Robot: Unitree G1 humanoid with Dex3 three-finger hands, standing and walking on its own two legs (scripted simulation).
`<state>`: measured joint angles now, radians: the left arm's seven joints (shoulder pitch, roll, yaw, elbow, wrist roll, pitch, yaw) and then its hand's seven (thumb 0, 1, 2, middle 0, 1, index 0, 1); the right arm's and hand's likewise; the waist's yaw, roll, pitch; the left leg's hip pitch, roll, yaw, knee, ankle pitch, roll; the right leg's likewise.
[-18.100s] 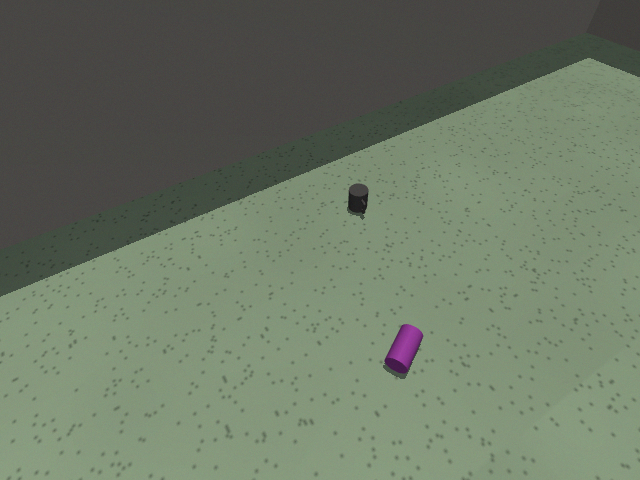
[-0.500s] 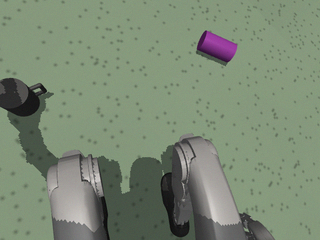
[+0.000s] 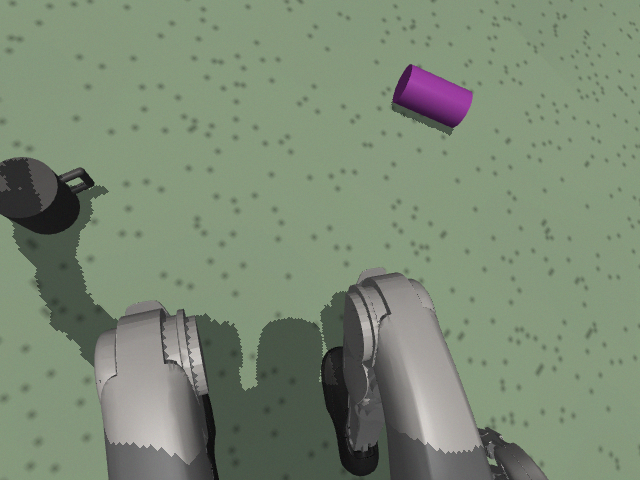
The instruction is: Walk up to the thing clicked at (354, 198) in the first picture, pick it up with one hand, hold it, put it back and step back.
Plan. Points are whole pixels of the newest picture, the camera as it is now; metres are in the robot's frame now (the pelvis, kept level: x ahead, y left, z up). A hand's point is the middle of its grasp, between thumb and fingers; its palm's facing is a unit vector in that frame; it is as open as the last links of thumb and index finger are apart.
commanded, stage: rise first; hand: left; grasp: from above
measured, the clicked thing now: (48, 193) +0.49 +0.34 -0.27
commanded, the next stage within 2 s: approach in 1.40 s
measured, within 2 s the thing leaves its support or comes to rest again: neither
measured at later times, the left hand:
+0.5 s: hand out of the picture +0.43 +0.39 -0.15, palm faces -0.46 -0.08 -0.89, open 13.6 cm
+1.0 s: hand out of the picture +0.43 +0.39 -0.15, palm faces -0.46 -0.08 -0.89, open 13.6 cm
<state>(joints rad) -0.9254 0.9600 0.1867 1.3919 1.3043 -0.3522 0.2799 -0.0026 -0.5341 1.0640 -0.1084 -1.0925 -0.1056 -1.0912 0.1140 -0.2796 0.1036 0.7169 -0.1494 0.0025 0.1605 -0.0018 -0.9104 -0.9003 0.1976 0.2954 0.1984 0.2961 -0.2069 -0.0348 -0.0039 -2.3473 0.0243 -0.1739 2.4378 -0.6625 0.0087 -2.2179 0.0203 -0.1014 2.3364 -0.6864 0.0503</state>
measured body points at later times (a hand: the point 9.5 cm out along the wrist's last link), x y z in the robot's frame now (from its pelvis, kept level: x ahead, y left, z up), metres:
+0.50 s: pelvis +0.00 +0.00 +0.00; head +0.24 +0.09 +0.36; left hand +0.45 +0.39 -0.10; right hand +0.08 -0.27 -0.10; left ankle +0.08 +0.13 -0.29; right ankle +0.10 -0.13 -0.29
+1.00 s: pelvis +0.00 +0.00 +0.00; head +0.24 +0.10 +0.37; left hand +0.45 +0.39 -0.10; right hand +0.09 -0.27 -0.10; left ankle +0.08 +0.13 -0.29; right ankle +0.10 -0.13 -0.29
